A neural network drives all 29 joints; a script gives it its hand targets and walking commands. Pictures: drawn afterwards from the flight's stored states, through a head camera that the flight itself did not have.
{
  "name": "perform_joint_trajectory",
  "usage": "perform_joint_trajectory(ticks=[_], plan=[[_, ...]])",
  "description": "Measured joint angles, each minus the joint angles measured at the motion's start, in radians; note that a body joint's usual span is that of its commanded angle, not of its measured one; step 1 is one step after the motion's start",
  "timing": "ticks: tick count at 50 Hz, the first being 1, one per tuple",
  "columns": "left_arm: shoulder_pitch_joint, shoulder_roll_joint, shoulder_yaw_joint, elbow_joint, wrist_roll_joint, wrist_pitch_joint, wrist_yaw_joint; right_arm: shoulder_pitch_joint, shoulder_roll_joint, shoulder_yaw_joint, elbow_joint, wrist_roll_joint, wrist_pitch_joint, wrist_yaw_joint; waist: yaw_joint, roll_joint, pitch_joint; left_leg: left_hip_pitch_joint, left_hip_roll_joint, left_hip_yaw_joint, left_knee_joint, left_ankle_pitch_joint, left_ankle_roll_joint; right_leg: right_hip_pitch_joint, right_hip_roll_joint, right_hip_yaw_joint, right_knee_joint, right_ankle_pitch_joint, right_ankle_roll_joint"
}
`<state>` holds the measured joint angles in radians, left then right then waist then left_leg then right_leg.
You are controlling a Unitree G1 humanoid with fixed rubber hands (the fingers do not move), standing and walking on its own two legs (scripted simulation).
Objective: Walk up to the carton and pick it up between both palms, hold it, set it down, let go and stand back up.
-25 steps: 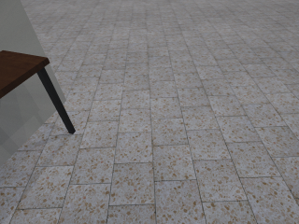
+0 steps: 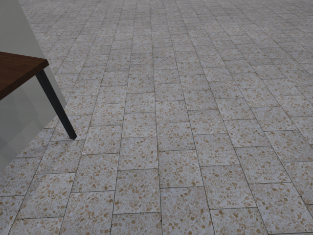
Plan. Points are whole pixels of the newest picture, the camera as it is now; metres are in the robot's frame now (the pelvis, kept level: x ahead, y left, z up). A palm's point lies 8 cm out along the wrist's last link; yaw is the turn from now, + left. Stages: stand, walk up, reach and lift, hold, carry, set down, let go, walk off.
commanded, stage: stand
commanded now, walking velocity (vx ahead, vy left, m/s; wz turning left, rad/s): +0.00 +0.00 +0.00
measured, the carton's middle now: out of the picture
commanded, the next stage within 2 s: walk up in 1.42 s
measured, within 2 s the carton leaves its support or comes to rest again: neither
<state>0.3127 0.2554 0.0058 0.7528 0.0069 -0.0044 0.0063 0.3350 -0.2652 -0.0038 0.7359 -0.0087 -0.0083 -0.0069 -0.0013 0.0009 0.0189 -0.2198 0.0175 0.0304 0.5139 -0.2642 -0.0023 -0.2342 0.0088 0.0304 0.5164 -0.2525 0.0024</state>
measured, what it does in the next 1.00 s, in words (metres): stands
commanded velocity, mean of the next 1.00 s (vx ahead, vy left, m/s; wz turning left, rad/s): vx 0.00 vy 0.00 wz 0.00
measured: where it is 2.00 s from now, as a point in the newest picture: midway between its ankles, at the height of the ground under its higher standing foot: outside the picture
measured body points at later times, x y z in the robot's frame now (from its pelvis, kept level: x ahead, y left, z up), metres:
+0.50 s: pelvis +0.01 +0.00 +0.00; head +0.00 +0.00 +0.45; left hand +0.08 +0.26 -0.12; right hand +0.07 -0.26 -0.12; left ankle +0.01 +0.12 -0.74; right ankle +0.02 -0.12 -0.74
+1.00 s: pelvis +0.01 +0.00 +0.00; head +0.00 +0.00 +0.45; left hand +0.06 +0.26 -0.13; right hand +0.06 -0.26 -0.13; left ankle +0.01 +0.12 -0.74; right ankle +0.02 -0.12 -0.74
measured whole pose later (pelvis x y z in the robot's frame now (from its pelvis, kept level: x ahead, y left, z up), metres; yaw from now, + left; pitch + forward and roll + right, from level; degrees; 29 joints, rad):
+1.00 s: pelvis +0.01 +0.00 +0.00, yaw +0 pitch -2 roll +0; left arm 0.32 0.25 0.00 0.86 0.00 0.00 0.02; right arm 0.33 -0.26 0.00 0.84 0.00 -0.01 -0.02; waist 0.00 0.01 0.01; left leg -0.18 0.01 0.04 0.47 -0.25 0.00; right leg -0.20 0.01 0.04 0.47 -0.24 0.01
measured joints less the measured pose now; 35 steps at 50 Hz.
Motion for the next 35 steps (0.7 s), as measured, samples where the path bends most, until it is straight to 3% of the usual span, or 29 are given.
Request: perform_joint_trajectory(ticks=[35], plan=[[0.001, -0.007, -0.003, 0.070, -0.003, 0.001, 0.011, -0.001, 0.002, 0.003, 0.070, 0.004, -0.001, -0.009, 0.000, 0.002, -0.003, 0.024, -0.002, 0.003, -0.029, 0.006, 0.003, 0.025, -0.002, 0.004, -0.032, 0.008, 0.004]])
